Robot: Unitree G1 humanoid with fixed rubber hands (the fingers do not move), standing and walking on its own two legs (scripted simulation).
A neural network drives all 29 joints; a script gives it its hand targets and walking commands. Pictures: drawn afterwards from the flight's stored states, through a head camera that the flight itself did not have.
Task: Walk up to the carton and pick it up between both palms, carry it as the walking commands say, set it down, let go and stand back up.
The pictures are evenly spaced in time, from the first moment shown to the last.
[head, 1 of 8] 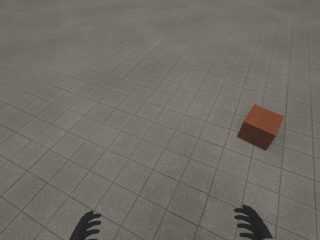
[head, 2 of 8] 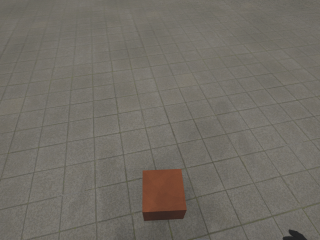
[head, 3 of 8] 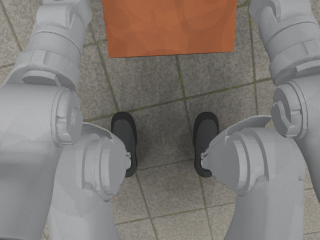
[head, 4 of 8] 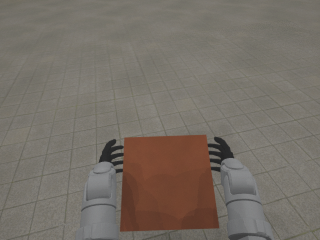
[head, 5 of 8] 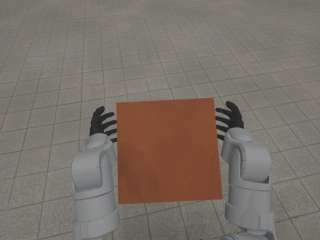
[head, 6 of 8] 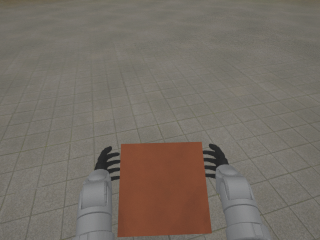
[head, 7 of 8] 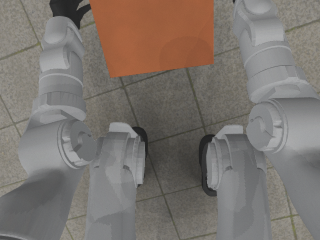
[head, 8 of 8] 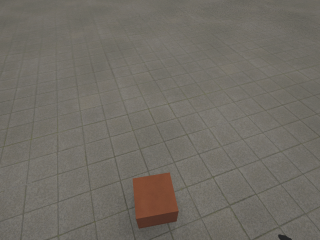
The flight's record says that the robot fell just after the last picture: no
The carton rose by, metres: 0.71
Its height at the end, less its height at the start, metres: +0.00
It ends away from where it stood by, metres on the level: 1.03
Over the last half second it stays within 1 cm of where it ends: yes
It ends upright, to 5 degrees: yes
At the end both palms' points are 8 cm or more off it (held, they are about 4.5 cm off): yes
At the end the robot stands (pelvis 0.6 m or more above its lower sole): yes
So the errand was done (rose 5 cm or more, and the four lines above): yes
